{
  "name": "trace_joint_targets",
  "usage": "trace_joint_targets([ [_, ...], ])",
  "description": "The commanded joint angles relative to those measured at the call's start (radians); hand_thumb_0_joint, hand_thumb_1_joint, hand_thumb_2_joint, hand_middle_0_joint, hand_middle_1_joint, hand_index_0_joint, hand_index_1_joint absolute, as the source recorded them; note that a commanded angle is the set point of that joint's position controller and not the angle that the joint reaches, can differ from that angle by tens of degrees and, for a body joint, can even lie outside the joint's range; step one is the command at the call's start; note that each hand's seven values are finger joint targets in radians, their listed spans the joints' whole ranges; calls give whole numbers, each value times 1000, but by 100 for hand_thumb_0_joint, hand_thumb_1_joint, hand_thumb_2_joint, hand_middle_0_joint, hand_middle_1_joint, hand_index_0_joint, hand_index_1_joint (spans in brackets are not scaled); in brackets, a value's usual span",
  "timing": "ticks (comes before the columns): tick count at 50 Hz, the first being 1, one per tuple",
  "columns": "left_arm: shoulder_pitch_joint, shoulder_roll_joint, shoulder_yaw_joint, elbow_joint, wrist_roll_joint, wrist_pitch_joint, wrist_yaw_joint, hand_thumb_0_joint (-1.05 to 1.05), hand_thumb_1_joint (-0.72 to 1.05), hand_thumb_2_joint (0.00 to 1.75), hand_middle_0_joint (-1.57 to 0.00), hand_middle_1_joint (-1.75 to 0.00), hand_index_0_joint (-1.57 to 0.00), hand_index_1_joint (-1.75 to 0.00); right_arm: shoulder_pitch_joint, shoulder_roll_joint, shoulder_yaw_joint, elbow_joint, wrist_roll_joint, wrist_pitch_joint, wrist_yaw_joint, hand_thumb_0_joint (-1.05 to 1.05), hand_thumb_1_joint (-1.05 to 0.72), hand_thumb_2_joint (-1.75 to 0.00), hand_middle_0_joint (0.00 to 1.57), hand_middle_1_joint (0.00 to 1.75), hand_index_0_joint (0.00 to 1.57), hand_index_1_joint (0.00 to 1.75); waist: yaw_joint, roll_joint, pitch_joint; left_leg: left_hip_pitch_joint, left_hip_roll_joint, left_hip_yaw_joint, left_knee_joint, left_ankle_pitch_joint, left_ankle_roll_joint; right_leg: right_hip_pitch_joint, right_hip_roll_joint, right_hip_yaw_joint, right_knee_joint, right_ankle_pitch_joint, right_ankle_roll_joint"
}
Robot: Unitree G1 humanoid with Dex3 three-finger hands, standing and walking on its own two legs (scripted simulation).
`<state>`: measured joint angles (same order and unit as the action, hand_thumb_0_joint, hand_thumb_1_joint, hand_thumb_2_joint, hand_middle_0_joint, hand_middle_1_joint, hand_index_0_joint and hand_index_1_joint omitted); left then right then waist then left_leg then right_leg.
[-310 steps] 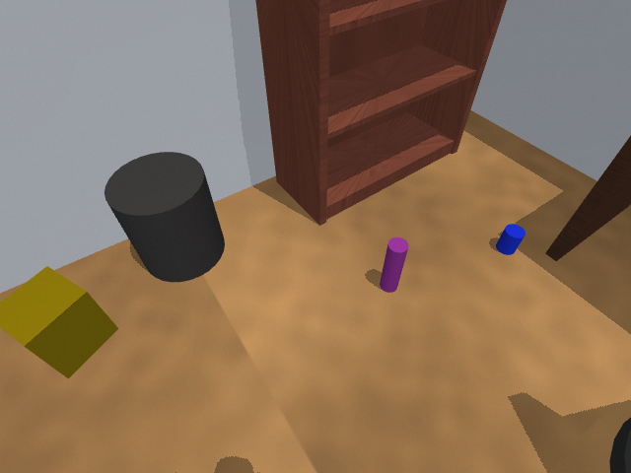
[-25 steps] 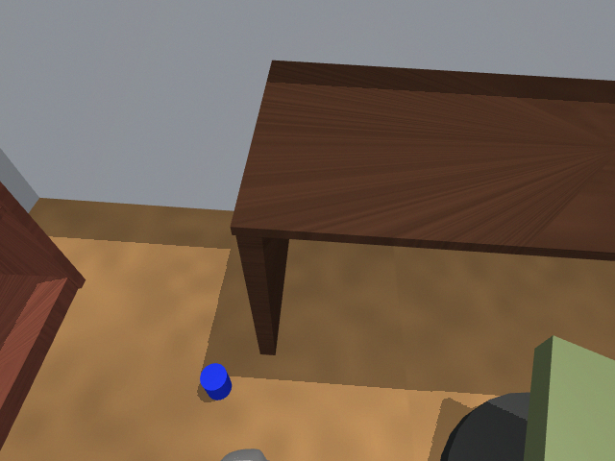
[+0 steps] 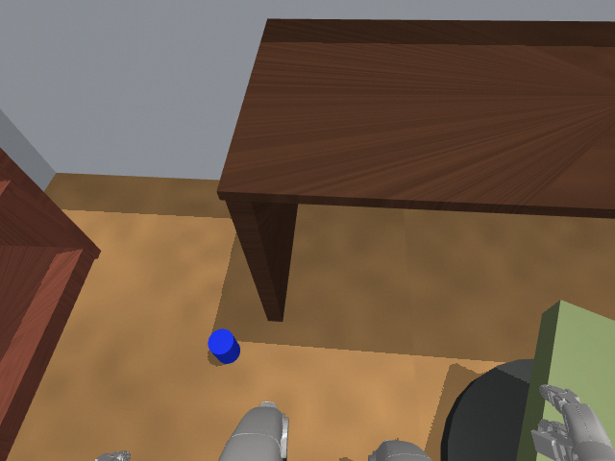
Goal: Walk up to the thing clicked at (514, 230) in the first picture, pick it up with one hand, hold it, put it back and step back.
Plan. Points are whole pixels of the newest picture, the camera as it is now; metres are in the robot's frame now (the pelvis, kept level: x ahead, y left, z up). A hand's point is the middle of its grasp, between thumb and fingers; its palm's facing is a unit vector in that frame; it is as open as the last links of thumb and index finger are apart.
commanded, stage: walk up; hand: left
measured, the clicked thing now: (224, 346) +0.44 +0.32 -0.69
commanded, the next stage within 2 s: stand in 1.52 s
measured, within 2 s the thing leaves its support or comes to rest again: neither
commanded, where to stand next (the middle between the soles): +0.07 +0.02 m, yaw +3 degrees
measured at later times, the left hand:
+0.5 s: hand out of the picture +0.06 +0.32 -0.12, palm faces +0.10 -0.92 -0.39, open 7.4 cm
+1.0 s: hand (133, 441) +0.14 +0.28 -0.13, palm faces +0.09 -0.92 -0.38, open 7.4 cm
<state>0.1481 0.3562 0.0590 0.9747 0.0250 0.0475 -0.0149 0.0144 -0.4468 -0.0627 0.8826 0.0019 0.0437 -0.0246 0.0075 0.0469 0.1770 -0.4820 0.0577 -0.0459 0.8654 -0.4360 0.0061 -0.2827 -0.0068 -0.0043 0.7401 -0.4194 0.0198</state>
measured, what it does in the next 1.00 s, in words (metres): steps on the spot: left foot, then right foot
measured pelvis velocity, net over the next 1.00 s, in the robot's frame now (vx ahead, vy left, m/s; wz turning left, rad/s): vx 0.00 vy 0.01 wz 0.17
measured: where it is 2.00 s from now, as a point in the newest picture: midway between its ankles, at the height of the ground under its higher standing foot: outside the picture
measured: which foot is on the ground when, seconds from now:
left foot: up 0.00-0.26, down 0.28-0.70, up 0.72-1.00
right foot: down 0.00-0.32, up 0.34-0.64, down 0.66-1.00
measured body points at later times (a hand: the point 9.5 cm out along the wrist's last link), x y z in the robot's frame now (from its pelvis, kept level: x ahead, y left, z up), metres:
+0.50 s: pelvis +0.04 +0.03 +0.03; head +0.06 +0.04 +0.48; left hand +0.05 +0.36 -0.09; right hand +0.14 -0.28 -0.08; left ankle -0.03 +0.13 -0.71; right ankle +0.10 -0.12 -0.66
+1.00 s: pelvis +0.00 +0.01 +0.00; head +0.07 +0.02 +0.44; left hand +0.13 +0.33 -0.11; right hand +0.13 -0.29 -0.13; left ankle -0.04 +0.12 -0.70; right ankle +0.18 -0.08 -0.71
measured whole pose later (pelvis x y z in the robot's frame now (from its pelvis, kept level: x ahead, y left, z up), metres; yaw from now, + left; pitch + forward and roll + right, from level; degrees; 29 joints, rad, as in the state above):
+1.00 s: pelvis +0.00 +0.01 +0.00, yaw +10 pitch -2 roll +0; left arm 0.01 0.35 0.03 0.74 0.04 0.07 0.01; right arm 0.19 -0.40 -0.03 0.84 0.00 0.05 -0.03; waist -0.01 0.01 0.21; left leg -0.31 -0.03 -0.03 0.86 -0.51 -0.01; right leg -0.51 -0.05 -0.08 0.63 -0.08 -0.03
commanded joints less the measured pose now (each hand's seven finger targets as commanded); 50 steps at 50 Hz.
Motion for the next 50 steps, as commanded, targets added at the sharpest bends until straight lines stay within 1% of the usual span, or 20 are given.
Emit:
trace_joint_targets([
  [1,-60,349,81,-135,12,-45,33,0,90,90,-20,-30,-20,-30,59,-177,-47,-43,9,-1,-8,0,-90,-90,20,30,20,30,-7,-230,-96,49,-118,-144,380,-150,4,-181,-341,421,-365,484,-274],
  [3,-78,286,78,-129,12,-63,46,0,90,90,-20,-30,-20,-30,143,-151,-45,-7,21,-4,4,0,-90,-90,20,30,20,30,-32,-178,-167,-8,-144,-142,370,-34,-3,13,-216,216,-283,422,-199],
  [5,25,265,76,-133,22,-87,42,0,90,90,-20,-30,-20,-30,136,-150,-38,-20,3,-15,19,0,-90,-90,20,30,20,30,24,-180,-247,-57,-109,-100,214,-6,-18,207,-192,247,-334,49,-183],
  [8,181,326,110,-129,25,-104,24,0,90,90,-20,-30,-20,-30,55,-179,-47,-77,-22,-44,57,0,-90,-90,20,30,20,30,113,-255,-230,-192,-72,-52,3,-97,-12,429,-309,401,-392,-227,-263],
  [11,243,334,111,-125,11,-103,16,0,90,90,-20,-30,-20,-30,6,-141,-39,-102,-33,-75,65,0,-90,-90,20,30,20,30,124,-256,-130,-104,-45,-16,-254,-176,13,368,-335,328,-338,154,-274],
  [14,135,295,74,-171,-11,-100,6,0,90,90,-20,-30,-20,-30,224,-108,-49,-43,-30,-101,64,0,-90,-90,20,30,20,30,-23,-186,-212,336,-100,70,-553,185,39,159,-229,84,-117,530,-162],
  [15,99,234,53,-198,-17,-100,6,0,90,90,-20,-30,-20,-30,340,-160,-76,-13,-36,-108,59,0,-90,-90,20,30,20,30,-90,-46,-283,608,-32,-85,-549,219,71,-73,-139,-15,120,437,-93],
  [16,39,152,34,-244,-17,-103,5,0,90,90,-20,-30,-20,-30,402,-267,-100,-15,-45,-109,51,0,-90,-90,20,30,20,30,-121,208,-244,743,218,-508,-620,186,151,-447,33,-94,306,-96,-29],
  [17,-5,251,58,-234,0,-94,20,0,90,90,-20,-30,-20,-30,390,-312,-103,-27,-25,-104,47,0,-90,-90,20,30,20,30,-122,67,-178,584,315,-584,-585,115,261,-429,-42,58,288,-174,-47],
  [18,-12,286,56,-230,-3,-97,22,0,90,90,-20,-30,-20,-30,363,-298,-103,-36,-11,-99,46,0,-90,-90,20,30,20,30,-103,38,-104,474,326,-554,-588,150,301,-392,-71,82,298,-160,-57],
  [21,105,256,54,-182,-8,-93,-1,0,90,90,-20,-30,-20,-30,287,-176,-54,-71,-4,-122,29,0,-90,-90,20,30,20,30,-22,-25,-62,546,168,-240,-513,538,183,-396,-70,99,229,-4,-54],
  [23,104,223,48,-170,-14,-82,0,0,90,90,-20,-30,-20,-30,309,-178,-45,-58,2,-129,18,0,-90,-90,20,30,20,30,-21,27,-61,456,162,-169,-477,829,168,-304,-57,55,196,48,-40],
  [26,84,182,30,-157,-37,-74,14,0,90,90,-20,-30,-20,-30,196,-147,-23,-84,-1,-102,4,0,-90,-90,20,30,20,30,-1,124,-48,265,113,-38,-434,1018,149,-89,-42,-18,43,154,-32],
  [32,81,233,50,-146,-16,-51,22,0,90,90,-20,-30,-20,-30,158,-146,-30,-125,32,-23,-5,0,-90,-90,20,30,20,30,24,71,-155,206,21,-27,-196,647,85,127,6,-37,-243,411,-66],
  [34,100,313,72,-167,-4,-55,28,0,90,90,-20,-30,-20,-30,228,-98,-15,-130,45,-24,-8,0,-90,-90,20,30,20,30,41,-175,-270,108,-110,8,120,285,24,274,-229,206,-287,913,-171],
  [35,69,317,68,-191,-15,-51,31,0,90,90,-20,-30,-20,-30,303,-96,-18,-104,39,-7,-20,0,-90,-90,20,30,20,30,25,-259,-326,94,-181,-14,291,-225,13,269,-395,394,-330,1038,-302],
  [36,44,327,68,-208,-7,-50,36,0,90,90,-20,-30,-20,-30,321,-131,-33,-89,29,5,-31,0,-90,-90,20,30,20,30,16,-257,-315,134,-150,-68,388,-297,1,185,-425,465,-318,956,-350],
  [40,-61,251,57,-256,4,-24,46,0,90,90,-20,-30,-20,-30,333,-143,-39,-71,25,12,-21,0,-90,-90,20,30,20,30,-11,-179,-347,113,-161,-72,455,-149,-4,102,-247,190,-278,670,-244],
  [46,-63,241,60,-287,22,4,48,0,90,90,-20,-30,-20,-30,306,-126,-27,-82,2,-5,-26,0,-90,-90,20,30,20,30,26,-272,-300,98,-98,24,72,-115,-31,137,-260,173,-282,559,-267],
  [50,-118,257,59,-280,-6,23,33,0,90,90,-20,-30,-20,-30,399,-146,-51,-22,-26,-9,-4,0,-90,-90,20,30,20,30,-36,-244,-255,316,-77,39,-257,101,19,-124,-241,198,-248,150,-156],
])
